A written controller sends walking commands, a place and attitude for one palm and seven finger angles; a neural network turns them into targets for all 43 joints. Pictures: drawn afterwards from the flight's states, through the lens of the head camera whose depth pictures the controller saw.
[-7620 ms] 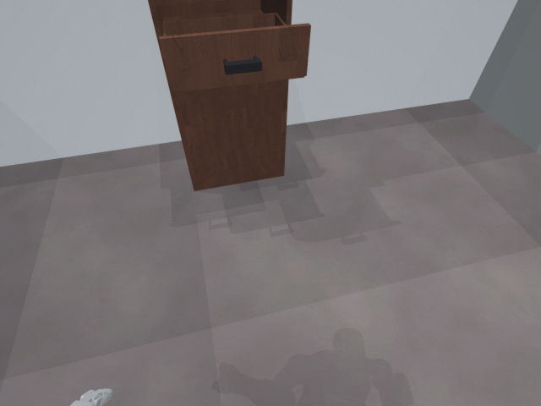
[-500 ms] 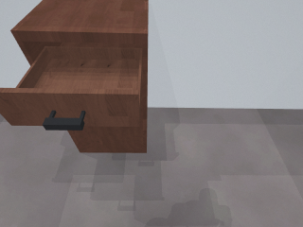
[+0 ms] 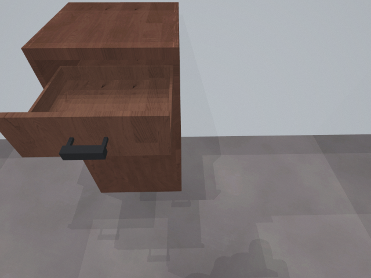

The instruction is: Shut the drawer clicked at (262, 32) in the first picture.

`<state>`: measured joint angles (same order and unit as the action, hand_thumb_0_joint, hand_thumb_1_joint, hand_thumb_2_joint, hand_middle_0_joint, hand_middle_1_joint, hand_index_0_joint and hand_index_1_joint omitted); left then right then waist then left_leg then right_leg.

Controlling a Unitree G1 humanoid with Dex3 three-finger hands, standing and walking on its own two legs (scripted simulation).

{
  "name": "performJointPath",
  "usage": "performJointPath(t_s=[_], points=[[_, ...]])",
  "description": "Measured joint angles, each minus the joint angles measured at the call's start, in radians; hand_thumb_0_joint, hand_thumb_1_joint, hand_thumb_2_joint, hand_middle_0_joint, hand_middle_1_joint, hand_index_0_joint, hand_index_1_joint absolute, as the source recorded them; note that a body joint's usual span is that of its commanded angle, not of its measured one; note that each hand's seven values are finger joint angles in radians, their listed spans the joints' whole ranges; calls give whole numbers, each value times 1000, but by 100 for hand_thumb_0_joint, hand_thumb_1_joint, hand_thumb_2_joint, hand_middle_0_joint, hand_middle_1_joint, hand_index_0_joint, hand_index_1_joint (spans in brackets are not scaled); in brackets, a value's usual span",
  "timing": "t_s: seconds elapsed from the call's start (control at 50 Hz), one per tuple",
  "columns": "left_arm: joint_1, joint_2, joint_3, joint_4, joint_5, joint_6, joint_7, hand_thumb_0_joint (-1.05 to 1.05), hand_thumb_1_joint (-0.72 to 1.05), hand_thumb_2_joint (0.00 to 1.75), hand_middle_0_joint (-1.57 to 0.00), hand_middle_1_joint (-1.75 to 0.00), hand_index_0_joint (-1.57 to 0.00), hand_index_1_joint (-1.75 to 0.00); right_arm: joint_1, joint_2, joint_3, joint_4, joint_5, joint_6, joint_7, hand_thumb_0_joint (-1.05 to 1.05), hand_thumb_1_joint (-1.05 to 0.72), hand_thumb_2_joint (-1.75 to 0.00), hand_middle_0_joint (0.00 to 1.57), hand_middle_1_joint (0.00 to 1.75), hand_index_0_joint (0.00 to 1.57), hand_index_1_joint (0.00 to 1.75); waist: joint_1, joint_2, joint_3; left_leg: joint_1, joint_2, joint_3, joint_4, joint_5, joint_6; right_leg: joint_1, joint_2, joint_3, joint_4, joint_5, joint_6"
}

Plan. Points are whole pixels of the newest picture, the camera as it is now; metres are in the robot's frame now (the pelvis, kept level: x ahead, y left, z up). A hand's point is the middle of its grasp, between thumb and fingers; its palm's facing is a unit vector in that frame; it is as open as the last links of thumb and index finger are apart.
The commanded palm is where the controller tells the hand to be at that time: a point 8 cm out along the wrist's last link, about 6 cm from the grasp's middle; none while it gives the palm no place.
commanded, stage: look again from close up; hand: left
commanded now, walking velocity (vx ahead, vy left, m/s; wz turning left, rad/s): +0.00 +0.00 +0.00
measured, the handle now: (86, 146) +0.42 +0.30 +0.02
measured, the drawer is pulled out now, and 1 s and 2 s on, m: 0.28 0.28 0.28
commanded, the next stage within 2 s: shuffle to correct the standing spot in 0.52 s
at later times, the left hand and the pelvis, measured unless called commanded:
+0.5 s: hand out of the picture +0.03 +0.22 -0.18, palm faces +0.01 -0.98 -0.22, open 7.4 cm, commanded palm none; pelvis +0.01 +0.04 +0.00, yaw +0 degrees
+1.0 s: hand out of the picture +0.03 +0.22 -0.20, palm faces +0.07 -0.98 -0.17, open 7.4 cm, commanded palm none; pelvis +0.07 +0.05 -0.02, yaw +2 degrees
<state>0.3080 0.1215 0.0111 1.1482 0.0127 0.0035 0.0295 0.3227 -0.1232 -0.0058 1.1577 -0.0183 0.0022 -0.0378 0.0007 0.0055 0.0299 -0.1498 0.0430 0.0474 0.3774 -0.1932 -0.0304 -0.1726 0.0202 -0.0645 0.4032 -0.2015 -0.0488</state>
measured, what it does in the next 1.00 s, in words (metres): shifts its weight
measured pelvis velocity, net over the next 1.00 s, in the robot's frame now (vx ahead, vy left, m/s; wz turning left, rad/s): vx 0.07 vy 0.05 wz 0.04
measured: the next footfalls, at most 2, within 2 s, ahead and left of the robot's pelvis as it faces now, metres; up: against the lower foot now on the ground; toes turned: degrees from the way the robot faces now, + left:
right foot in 1.26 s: +0.24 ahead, -0.06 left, +0.00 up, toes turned +0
left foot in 1.72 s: +0.12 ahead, +0.18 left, +0.00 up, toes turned +7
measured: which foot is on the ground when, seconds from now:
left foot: down 0.00-1.00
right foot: down 0.00-0.94, up 0.96-1.00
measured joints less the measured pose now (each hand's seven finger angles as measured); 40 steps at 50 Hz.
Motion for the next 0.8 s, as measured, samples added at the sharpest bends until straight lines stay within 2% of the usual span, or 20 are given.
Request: performJointPath(t_s=[0.06,0.1,0.18,0.28,0.42,0.66,0.8], points=[[1,-7,-9,-9,7,-19,14,0,91,90,-20,-30,-20,-30,4,-9,3,-15,2,2,9,1,-91,-90,20,30,20,30,-2,16,5,-47,11,-8,78,-52,7,-18,8,-4,8,2,4],[7,-14,-15,-23,11,-29,14,0,91,90,-20,-30,-20,-30,6,-22,-2,-42,0,1,15,1,-91,-90,20,30,20,30,-13,39,8,-80,17,-25,133,-81,14,-38,17,-11,35,-8,4],[5,-7,-15,-29,8,-26,10,1,91,90,-20,-30,-20,-30,20,-27,2,-68,-4,-14,19,1,-91,-90,20,30,20,30,-27,37,-9,-84,-5,-19,161,-84,21,-55,-8,-4,94,-46,17],[-14,17,-13,-47,6,-18,8,1,91,90,-20,-30,-20,-30,28,-11,18,-77,-4,-24,18,1,-91,-90,20,30,20,30,-20,25,-31,-62,-33,-2,132,-82,40,-55,-36,12,107,-58,37],[-37,32,-14,-71,5,-19,5,1,91,90,-20,-30,-20,-30,10,-8,27,-66,-4,-28,17,2,-92,-90,20,30,20,30,-7,16,-20,-41,-55,8,90,-65,54,-48,-56,22,92,-54,52],[-29,25,-18,-46,4,-13,3,1,91,90,-20,-30,-20,-30,-38,-33,22,-45,1,-36,12,1,-91,-90,20,30,20,30,-1,-6,15,-17,-58,11,65,-69,55,-29,-58,26,76,-60,56],[-9,22,-7,-54,14,-6,-9,1,91,90,-20,-30,-20,-30,-32,-40,16,-52,-5,-15,22,1,-91,-90,20,30,20,30,2,-12,3,-42,-56,-14,150,-130,53,-32,-59,1,136,-121,50]])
